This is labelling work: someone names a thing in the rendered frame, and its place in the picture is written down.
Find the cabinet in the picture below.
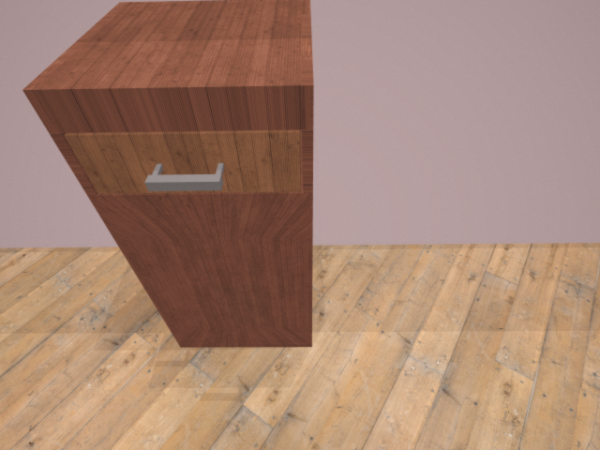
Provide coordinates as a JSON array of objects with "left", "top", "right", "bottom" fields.
[{"left": 23, "top": 0, "right": 314, "bottom": 348}]

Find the handle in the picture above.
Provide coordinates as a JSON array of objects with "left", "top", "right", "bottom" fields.
[{"left": 144, "top": 163, "right": 224, "bottom": 191}]

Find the drawer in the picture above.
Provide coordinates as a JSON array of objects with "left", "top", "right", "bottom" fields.
[{"left": 65, "top": 130, "right": 301, "bottom": 194}]

